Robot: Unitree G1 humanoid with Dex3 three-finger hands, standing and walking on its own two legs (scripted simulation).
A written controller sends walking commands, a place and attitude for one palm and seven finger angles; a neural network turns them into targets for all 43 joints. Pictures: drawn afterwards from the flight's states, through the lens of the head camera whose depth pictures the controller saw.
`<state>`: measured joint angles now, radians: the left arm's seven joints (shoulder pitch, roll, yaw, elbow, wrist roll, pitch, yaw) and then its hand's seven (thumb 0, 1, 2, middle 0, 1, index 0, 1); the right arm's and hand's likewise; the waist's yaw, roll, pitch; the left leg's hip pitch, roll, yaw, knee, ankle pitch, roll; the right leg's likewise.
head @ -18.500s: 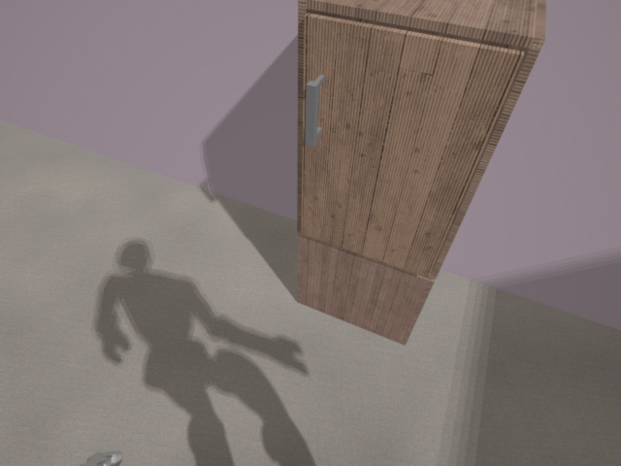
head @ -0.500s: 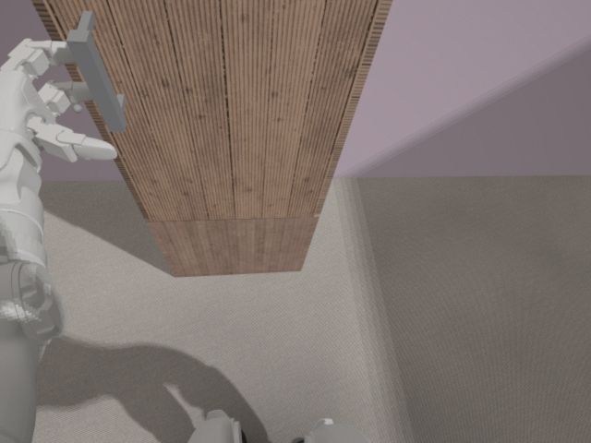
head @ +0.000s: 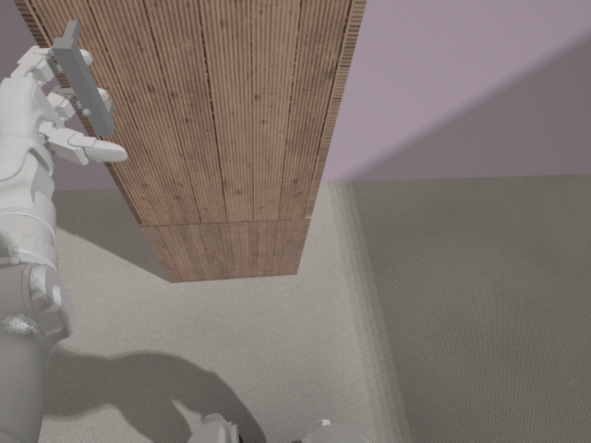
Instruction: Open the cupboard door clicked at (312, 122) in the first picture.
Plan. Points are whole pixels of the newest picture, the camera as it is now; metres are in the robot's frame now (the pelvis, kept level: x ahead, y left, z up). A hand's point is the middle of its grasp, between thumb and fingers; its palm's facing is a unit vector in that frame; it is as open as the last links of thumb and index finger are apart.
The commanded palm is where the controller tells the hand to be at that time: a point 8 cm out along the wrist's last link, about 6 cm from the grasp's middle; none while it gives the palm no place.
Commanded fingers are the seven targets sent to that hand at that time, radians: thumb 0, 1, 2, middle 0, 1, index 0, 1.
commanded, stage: slide the fingers in behind the handle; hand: left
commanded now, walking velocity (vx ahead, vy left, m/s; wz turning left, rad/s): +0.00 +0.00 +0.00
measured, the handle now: (90, 82) +0.58 +0.22 +0.12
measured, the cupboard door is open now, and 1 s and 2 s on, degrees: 0 0 26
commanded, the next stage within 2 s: close the thumb around the handle in 0.34 s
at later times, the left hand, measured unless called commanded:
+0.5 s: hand (86, 111) +0.52 +0.22 +0.12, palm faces +0.04 -1.00 +0.01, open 13.9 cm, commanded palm +0.50 +0.26 +0.11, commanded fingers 0.00 -0.28 0.40 -0.32 -1.22 -0.32 -1.22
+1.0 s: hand (86, 111) +0.52 +0.22 +0.12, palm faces +0.01 -1.00 +0.01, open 6.7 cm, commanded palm +0.50 +0.26 +0.11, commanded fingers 0.00 0.90 0.90 -0.40 -1.35 -0.40 -1.35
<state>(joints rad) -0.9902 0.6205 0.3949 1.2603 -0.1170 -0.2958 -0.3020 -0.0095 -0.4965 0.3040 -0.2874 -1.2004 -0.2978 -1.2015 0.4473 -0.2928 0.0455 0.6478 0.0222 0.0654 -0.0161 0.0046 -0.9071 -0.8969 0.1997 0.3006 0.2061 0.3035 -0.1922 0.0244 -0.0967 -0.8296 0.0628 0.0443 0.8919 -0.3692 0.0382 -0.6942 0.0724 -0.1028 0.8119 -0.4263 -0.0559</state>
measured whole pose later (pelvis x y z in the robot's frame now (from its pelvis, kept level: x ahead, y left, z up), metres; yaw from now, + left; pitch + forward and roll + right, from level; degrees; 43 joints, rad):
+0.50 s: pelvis +0.01 +0.00 +0.00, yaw +0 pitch +18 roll -3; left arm -0.97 0.63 0.42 1.26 -0.11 -0.29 -0.30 -0.01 -0.49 0.31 -0.30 -1.20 -0.30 -1.20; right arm 0.44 -0.29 0.05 0.64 0.02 0.06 -0.01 0.00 -0.91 -0.90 0.20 0.30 0.21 0.30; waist -0.19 0.03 -0.10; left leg -0.82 0.06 0.05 0.88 -0.38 0.04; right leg -0.69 0.07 -0.09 0.81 -0.43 -0.05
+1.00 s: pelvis +0.01 +0.01 +0.00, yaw +0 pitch +18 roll -3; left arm -0.98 0.59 0.39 1.24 -0.11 -0.31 -0.29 0.00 0.55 0.75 -0.36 -1.31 -0.37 -1.32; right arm 0.43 -0.29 0.04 0.64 0.02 0.07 -0.01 0.00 -0.91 -0.90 0.20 0.30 0.21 0.30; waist -0.18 0.03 -0.10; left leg -0.82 0.05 0.05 0.90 -0.38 0.05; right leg -0.69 0.06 -0.09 0.81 -0.44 -0.04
